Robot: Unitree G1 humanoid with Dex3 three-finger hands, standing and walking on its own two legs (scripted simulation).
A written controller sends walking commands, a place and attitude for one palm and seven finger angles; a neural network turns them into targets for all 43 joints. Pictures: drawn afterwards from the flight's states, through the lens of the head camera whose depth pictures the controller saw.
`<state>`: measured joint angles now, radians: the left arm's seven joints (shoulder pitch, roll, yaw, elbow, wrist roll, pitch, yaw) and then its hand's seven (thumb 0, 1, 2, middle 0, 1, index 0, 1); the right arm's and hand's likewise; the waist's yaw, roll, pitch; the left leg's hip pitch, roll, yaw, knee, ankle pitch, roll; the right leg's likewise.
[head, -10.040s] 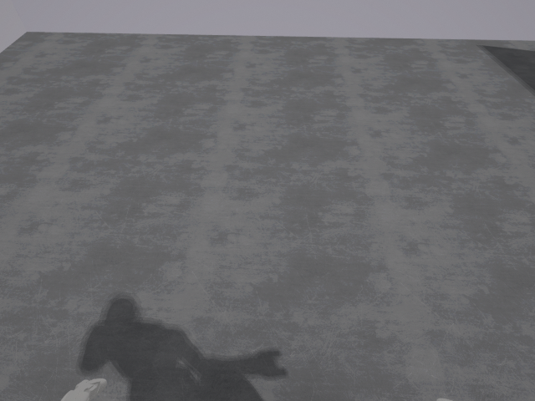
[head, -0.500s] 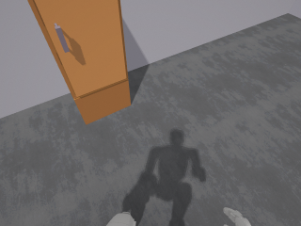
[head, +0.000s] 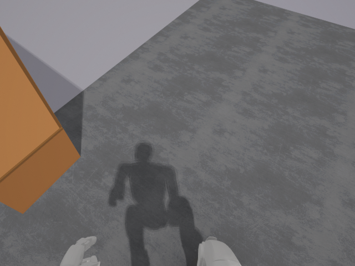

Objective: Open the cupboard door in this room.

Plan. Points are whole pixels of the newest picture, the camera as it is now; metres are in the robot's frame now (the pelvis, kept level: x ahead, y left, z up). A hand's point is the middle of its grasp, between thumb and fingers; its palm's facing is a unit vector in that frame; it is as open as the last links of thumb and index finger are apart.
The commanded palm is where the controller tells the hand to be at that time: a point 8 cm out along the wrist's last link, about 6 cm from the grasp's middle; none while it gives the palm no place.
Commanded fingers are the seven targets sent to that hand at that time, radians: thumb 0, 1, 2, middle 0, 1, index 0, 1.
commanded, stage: walk to a spot facing it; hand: left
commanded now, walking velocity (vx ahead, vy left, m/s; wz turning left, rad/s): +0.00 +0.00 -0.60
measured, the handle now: out of the picture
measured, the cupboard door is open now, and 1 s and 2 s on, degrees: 0 0 0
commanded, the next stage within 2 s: turn to face it in 1.40 s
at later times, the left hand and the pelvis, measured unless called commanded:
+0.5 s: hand (105, 220) +0.25 +0.19 -0.15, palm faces -0.20 -0.93 -0.32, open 7.3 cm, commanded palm none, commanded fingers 0.00 0.90 0.90 -0.20 -0.30 -0.20 -0.30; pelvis +0.12 -0.01 +0.00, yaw -17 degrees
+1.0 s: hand (127, 195) +0.32 +0.15 -0.17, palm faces -0.54 -0.81 -0.22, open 7.4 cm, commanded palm none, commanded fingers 0.00 0.90 0.90 -0.20 -0.30 -0.20 -0.30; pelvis +0.13 +0.02 +0.00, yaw -36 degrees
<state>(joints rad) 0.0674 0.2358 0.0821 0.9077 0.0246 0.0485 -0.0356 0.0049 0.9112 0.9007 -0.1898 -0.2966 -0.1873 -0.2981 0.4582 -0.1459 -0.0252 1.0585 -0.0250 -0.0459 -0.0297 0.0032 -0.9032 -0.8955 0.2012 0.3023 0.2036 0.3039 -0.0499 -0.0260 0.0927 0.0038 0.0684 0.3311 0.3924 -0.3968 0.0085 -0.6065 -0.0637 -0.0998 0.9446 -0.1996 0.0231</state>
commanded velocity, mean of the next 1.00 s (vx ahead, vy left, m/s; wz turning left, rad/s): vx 0.00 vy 0.00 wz -0.60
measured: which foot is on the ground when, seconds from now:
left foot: down 0.00-0.10, up 0.12-0.62, down 0.64-1.00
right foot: up 0.00-0.10, down 0.12-0.64, up 0.66-1.00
